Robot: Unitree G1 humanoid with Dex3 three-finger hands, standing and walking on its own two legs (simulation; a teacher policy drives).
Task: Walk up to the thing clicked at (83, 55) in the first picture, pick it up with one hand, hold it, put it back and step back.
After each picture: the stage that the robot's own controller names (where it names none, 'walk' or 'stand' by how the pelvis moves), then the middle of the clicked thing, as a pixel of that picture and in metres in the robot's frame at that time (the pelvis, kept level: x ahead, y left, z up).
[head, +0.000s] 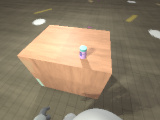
stand; (83, 52) +0.59 +0.08 +0.00
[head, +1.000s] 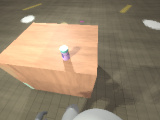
stand; (65, 53) +0.50 +0.23 +0.02
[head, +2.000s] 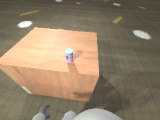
stand; (69, 55) +0.53 +0.19 +0.00
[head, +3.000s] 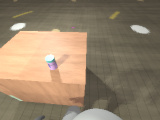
stand; (51, 62) +0.41 +0.33 +0.02
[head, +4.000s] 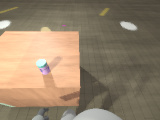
walk; (43, 67) +0.37 +0.35 +0.00
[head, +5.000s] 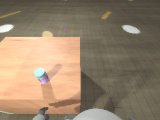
stand; (42, 76) +0.30 +0.34 -0.01
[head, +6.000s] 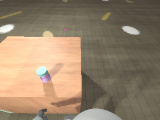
stand; (44, 74) +0.32 +0.33 -0.01
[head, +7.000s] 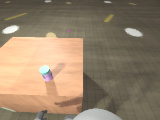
stand; (46, 73) +0.33 +0.33 -0.01
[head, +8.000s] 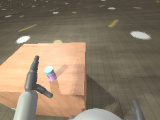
rise first; (50, 73) +0.35 +0.34 +0.00
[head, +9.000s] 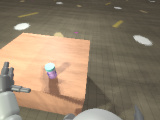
go down; (51, 71) +0.34 +0.32 +0.01
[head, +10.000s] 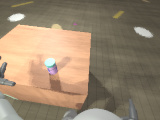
go down; (51, 66) +0.36 +0.30 +0.02
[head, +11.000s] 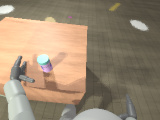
close in; (45, 63) +0.36 +0.31 +0.04
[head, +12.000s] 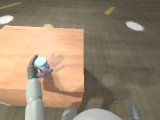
close; (43, 66) +0.35 +0.32 +0.05
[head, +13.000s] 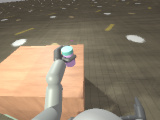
lift; (68, 56) +0.35 +0.14 +0.22
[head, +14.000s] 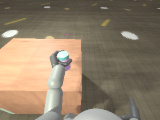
lift; (64, 61) +0.36 +0.18 +0.14
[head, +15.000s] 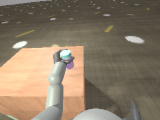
hold; (67, 59) +0.36 +0.16 +0.18
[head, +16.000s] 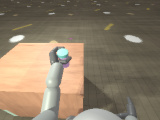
hold; (63, 58) +0.36 +0.18 +0.18
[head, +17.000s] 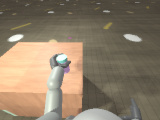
hold; (63, 64) +0.35 +0.19 +0.13
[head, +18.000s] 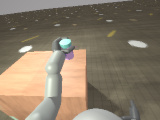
lower; (67, 49) +0.36 +0.15 +0.28
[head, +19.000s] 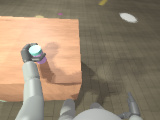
lower; (38, 55) +0.42 +0.33 +0.07
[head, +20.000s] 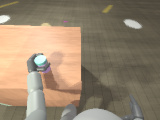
lower; (43, 64) +0.36 +0.31 +0.06
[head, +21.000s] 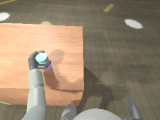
lower; (44, 62) +0.38 +0.31 +0.06
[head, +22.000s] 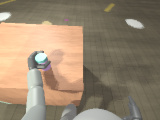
lower; (43, 62) +0.37 +0.32 +0.06
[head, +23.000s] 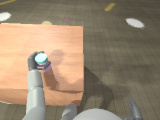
lower; (43, 62) +0.37 +0.31 +0.06
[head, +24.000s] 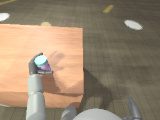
open; (43, 65) +0.35 +0.31 +0.05
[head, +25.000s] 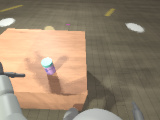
sink last; (49, 66) +0.36 +0.30 +0.04
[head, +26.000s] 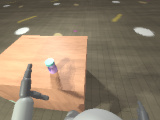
stand; (51, 66) +0.38 +0.33 +0.03
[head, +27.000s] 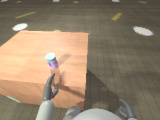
stand; (52, 61) +0.41 +0.32 +0.05
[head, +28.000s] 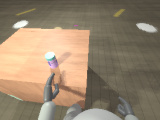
stand; (52, 60) +0.40 +0.32 +0.06
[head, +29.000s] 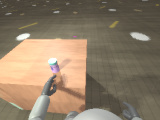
walk; (54, 65) +0.42 +0.32 +0.03
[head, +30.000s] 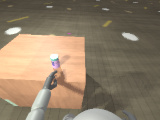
stand; (55, 61) +0.46 +0.31 +0.01
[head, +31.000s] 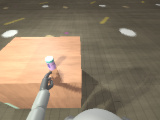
stand; (50, 63) +0.46 +0.34 +0.00
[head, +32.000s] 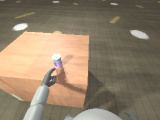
stand; (57, 61) +0.45 +0.30 +0.00
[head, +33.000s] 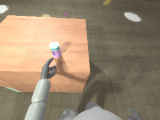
walk; (55, 50) +0.49 +0.27 +0.01
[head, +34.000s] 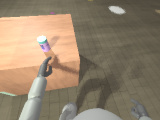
walk; (44, 44) +0.55 +0.34 +0.03
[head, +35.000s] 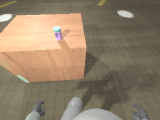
walk; (58, 33) +0.71 +0.35 +0.04
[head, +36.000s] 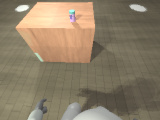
walk; (72, 16) +1.03 +0.27 +0.03
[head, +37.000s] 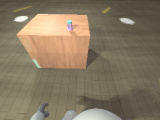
stand; (69, 25) +1.06 +0.30 +0.01
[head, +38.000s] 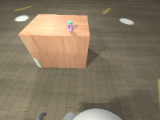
stand; (70, 26) +1.09 +0.29 +0.00
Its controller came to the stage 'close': yes
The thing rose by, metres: 0.27
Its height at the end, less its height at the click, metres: +0.00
